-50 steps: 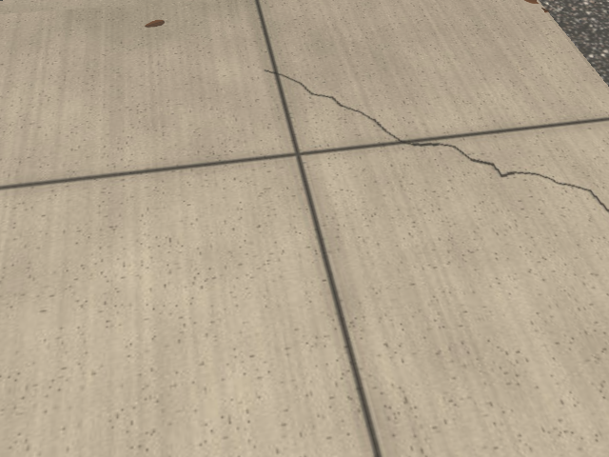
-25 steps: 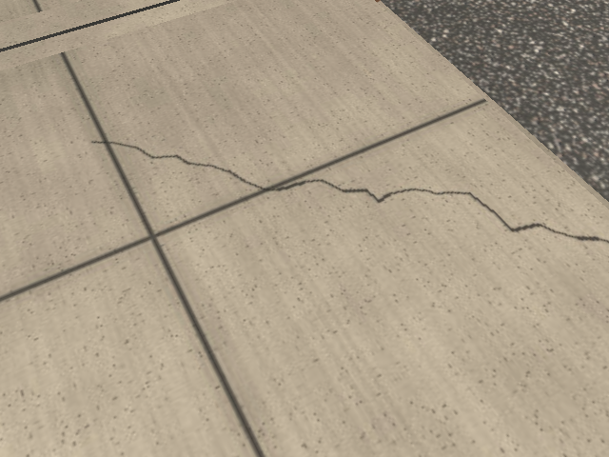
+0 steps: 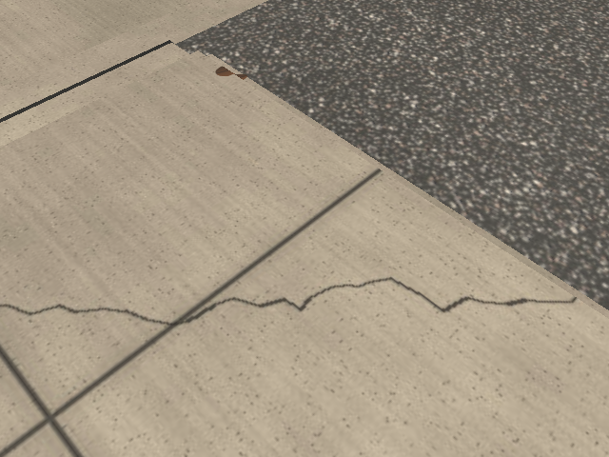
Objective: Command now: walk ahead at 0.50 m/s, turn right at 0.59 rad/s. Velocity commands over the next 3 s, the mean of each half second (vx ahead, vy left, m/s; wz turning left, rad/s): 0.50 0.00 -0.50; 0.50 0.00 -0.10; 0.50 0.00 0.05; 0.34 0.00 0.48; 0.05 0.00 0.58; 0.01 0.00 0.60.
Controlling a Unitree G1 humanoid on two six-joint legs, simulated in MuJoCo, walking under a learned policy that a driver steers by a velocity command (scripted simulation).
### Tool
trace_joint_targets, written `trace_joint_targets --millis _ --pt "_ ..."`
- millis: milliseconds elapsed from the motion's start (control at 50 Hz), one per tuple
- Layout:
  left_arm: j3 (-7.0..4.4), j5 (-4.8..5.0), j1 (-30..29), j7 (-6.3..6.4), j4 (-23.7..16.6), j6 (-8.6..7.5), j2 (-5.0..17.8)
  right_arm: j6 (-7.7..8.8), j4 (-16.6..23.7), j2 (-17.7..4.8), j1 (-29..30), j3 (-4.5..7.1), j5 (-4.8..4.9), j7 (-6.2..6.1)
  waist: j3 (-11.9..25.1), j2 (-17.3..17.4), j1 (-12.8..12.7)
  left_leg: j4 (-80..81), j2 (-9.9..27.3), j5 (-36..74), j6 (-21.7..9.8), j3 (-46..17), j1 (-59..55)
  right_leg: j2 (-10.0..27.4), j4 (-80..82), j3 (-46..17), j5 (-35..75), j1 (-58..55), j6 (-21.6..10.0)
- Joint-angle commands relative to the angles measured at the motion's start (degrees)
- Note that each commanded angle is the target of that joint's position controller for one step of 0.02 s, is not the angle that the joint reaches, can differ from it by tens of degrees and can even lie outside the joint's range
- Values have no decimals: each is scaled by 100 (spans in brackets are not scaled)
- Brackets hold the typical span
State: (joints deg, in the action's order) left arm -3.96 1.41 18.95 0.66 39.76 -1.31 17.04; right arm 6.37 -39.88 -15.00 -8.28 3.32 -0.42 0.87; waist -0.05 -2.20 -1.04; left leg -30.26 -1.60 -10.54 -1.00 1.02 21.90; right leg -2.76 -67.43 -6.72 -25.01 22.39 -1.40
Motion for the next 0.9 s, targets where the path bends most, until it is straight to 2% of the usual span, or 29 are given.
trace_joint_targets --millis 20,40,80,140,180,240,280,320,360,380,400,420,440,460,480,500,520,540,560,600,660,740,820,880,900 --pt "-187 -13 -362 -47 -663 -69 598 -18 141 -583 -441 157 -46 -63 66 786 271 1656 1684 -360 -850 -1977 -1675 776 -363 -113 642 1924 68" --pt "-172 24 -320 -69 -662 -42 498 3 90 -551 -431 155 -31 -67 46 894 233 1785 1603 -161 -862 -1681 -1540 830 -237 -33 700 1819 81" --pt "-134 14 -428 -80 -721 9 347 42 -37 -657 -481 190 2 -73 -26 828 212 1969 1625 292 -959 -1233 -1461 891 6 53 850 1922 142" --pt "-89 -19 -715 -91 -808 25 270 33 -203 -864 -558 254 -16 -95 -64 638 250 2078 1718 947 -1032 -706 -1662 954 625 73 1395 2178 245" --pt "-66 -11 -927 -146 -824 1 241 -8 -275 -932 -540 263 -3 -109 -97 614 311 2075 1629 1234 -940 -254 -1773 945 1232 193 1961 2103 243" --pt "-5 -15 -1493 -259 -944 -56 124 -76 -405 -1056 -694 275 36 -134 -266 577 534 2046 1563 1361 -792 273 -1891 855 2192 521 2565 1831 160" --pt "11 3 -1774 -332 -1050 -63 107 -128 -500 -1160 -850 298 86 -131 -379 575 624 2007 1652 1424 -736 447 -2117 799 2605 704 2494 1730 66" --pt "9 8 -1928 -378 -1159 -69 120 -187 -608 -1248 -1002 320 165 -106 -462 590 607 1873 1787 1888 -709 512 -2342 683 2927 813 2078 1540 -102" --pt "-79 -44 -1690 -382 -1167 -66 287 -237 -661 -1419 -994 359 235 -108 -250 745 334 1278 1843 3677 -647 673 -2560 346 3153 1054 1476 897 -353" --pt "-183 -75 -1163 -366 -1045 -56 458 -267 -682 -1486 -942 367 260 -121 69 779 -32 555 1769 4546 -564 821 -2551 120 3401 1179 1455 129 -513" --pt "-346 -67 -221 -309 -758 -41 722 -283 -703 -1377 -943 311 253 -139 560 659 -529 -541 1567 4706 -416 1019 -2082 -108 3763 1242 1930 -1291 -700" --pt "-496 -69 711 -198 -553 11 1173 -246 -589 -1050 -999 168 78 -149 1193 38 -871 -2299 1326 2683 -183 1056 -616 736 3582 19 2285 -3137 -993" --pt "-508 -55 511 -185 -581 -47 1733 -109 -365 -342 -1663 -85 -28 -46 1933 -1377 -127 -4277 254 -2274 127 456 1556 2265 4238 -3175 1359 -4631 -2057" --pt "-363 -63 681 -223 -636 -107 1147 26 -443 -959 -1066 51 200 13 2253 -574 -624 -4834 337 -2253 73 -526 2013 2387 4819 -3637 909 -4545 -2018" --pt "-283 -102 407 -247 -558 -171 969 76 -220 -1106 -477 102 364 30 1311 -471 -612 -4821 545 -1785 -2 -441 2394 2175 4885 -2671 1411 -3851 -1747" --pt "-228 -75 36 -245 -538 -201 817 96 -206 -996 -344 67 286 -14 841 -112 -366 -4390 805 -1265 -34 -417 2236 1916 4908 -1955 1977 -3019 -1544" --pt "-165 -97 -285 -247 -550 -217 621 72 -259 -986 -330 86 157 -43 527 -75 -160 -4015 951 -976 2 -399 1945 1701 5021 -1437 2513 -2321 -1434" --pt "-113 -155 -457 -241 -581 -247 483 8 -317 -969 -519 100 137 -35 453 -158 48 -3841 1059 -742 24 -461 1567 1557 5203 -1149 2757 -1870 -1392" --pt "-108 -164 -521 -234 -571 -284 457 -60 -368 -890 -657 95 135 -31 447 -177 156 -3684 1077 -606 68 -459 1375 1512 5385 -1039 2799 -1646 -1412" --pt "-122 -132 -509 -212 -458 -367 523 -175 -410 -720 -689 67 97 -42 300 -86 250 -3327 1073 -371 194 -398 1365 1483 5643 -716 3073 -1355 -1464" --pt "-143 -134 -327 -134 -267 -391 622 -216 -250 -590 -151 23 30 -55 1 -22 134 -2406 1059 493 346 -381 1742 1363 5830 -287 3234 -1329 -1376" --pt "-157 -100 -46 -77 -43 -354 731 -142 -96 -426 583 -54 78 39 -209 -74 -160 -912 808 1697 303 -214 1491 1182 5881 138 2825 -1389 -1112" --pt "-192 -49 320 -69 252 -298 827 -93 106 -487 1114 -63 123 155 -406 -105 -348 -221 642 1617 130 -214 1583 1479 5664 16 2647 -2007 -1073" --pt "-230 -25 340 -24 395 -217 899 -55 155 -614 1025 -23 111 231 -330 -210 -197 69 536 981 -120 -193 1412 1704 5268 -83 3273 -2545 -923" --pt "-240 -29 273 -10 406 -188 941 -45 101 -702 787 16 102 230 -185 -290 -56 113 403 747 -214 -73 1029 1668 4987 -47 3976 -2625 -848"
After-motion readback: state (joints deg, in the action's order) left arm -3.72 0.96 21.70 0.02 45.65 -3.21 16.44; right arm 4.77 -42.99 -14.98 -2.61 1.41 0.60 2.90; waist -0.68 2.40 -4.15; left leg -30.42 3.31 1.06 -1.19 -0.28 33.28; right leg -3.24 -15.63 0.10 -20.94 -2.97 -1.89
